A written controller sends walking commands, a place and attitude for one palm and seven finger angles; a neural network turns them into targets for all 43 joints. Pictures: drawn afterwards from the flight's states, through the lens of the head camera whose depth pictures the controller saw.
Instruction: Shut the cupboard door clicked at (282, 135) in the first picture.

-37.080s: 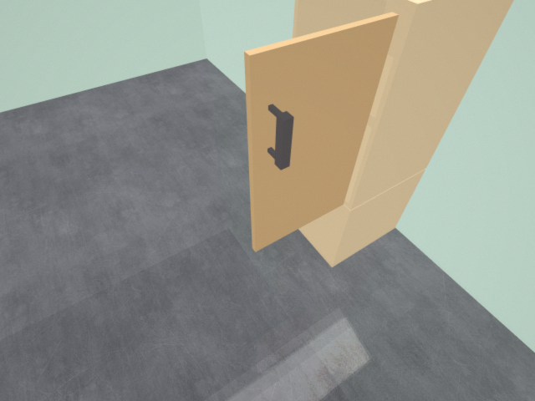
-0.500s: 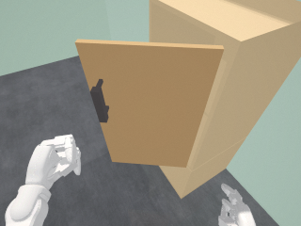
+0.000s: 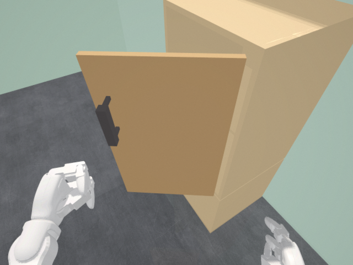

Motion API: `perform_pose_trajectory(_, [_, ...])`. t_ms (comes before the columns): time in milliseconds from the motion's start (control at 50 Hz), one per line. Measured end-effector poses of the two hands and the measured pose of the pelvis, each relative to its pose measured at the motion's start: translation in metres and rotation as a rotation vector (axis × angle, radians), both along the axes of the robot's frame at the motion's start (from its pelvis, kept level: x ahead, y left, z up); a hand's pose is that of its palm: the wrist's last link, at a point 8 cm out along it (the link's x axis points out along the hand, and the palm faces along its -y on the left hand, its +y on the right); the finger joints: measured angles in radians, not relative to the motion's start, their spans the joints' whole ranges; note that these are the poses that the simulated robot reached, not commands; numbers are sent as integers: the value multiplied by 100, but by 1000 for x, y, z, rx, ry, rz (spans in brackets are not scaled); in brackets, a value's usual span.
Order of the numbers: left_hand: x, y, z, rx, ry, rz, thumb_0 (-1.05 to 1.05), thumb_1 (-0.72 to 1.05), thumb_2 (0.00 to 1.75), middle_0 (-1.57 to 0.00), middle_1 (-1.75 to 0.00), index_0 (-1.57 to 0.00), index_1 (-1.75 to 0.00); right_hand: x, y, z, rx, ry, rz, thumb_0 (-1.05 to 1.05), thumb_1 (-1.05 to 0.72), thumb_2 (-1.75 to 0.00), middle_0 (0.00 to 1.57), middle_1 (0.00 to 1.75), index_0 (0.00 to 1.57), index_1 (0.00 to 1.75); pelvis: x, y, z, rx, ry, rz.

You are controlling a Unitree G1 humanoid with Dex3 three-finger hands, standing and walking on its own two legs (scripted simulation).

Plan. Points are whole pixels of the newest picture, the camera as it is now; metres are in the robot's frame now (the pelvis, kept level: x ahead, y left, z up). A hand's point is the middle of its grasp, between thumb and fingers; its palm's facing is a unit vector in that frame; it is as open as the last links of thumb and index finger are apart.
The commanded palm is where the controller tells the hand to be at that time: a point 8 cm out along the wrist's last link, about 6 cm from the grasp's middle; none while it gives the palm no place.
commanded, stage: bring the fist close to the handle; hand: left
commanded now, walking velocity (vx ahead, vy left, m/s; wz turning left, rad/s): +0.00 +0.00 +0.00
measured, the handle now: (110, 121) +0.43 +0.20 +0.10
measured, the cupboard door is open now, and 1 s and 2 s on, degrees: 54 54 47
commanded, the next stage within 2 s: push the door shut along its arc in 1.38 s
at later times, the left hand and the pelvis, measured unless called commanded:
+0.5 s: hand (101, 172) +0.27 +0.18 +0.11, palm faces +0.02 -1.00 -0.05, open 3.1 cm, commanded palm +0.25 +0.22 +0.11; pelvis +0.00 +0.00 +0.00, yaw +0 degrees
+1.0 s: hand (121, 147) +0.34 +0.15 +0.11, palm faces +0.02 -1.00 -0.03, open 3.1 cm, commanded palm +0.31 +0.20 +0.11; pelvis +0.01 +0.01 +0.00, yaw -1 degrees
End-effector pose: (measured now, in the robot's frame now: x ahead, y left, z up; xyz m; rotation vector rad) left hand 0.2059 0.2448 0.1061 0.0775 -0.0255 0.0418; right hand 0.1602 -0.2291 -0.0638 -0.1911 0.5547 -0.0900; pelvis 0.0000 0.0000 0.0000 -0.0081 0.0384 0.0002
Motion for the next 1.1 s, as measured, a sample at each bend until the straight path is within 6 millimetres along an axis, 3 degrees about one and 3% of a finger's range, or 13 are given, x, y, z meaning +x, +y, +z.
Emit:
perform_pose_trajectory(120, [4, -3, 1, -3, -15, 4, 2, 90, 90, -130, -150, -130, -150, 2, -1, -1, 2, -3, 7, 1, -90, -90, 20, 30, 20, 30, -1, -3, 0, 1, -1, 4])
perform_pose_trajectory(400, [40, -4, 1, -19, -15, -8, 2, 90, 90, -130, -150, -130, -150, -4, -10, -3, -5, 33, -28, 1, -90, -90, 20, 30, 20, 30, 1, -3, 1, 6, 6, -6])
perform_pose_trajectory(580, [55, -17, -2, -31, -12, -26, 2, 90, 90, -130, -150, -130, -150, -8, -7, -6, -7, 61, -34, 1, -90, -90, 20, 30, 20, 30, 2, 1, 1, 7, 10, -10])
perform_pose_trajectory(900, [105, -31, -3, -41, 4, -27, 2, 90, 90, -130, -150, -130, -150, -15, 1, -15, 17, 138, -47, 1, -90, -90, 20, 30, 20, 30, 5, 6, 3, 9, 20, -22])
perform_pose_trajectory(1100, [118, -41, -1, -45, -9, -24, 2, 90, 90, -130, -150, -130, -150, -21, -5, -18, 22, 182, -70, 1, -91, -90, 20, 30, 20, 30, 9, 5, 5, 11, 25, -32])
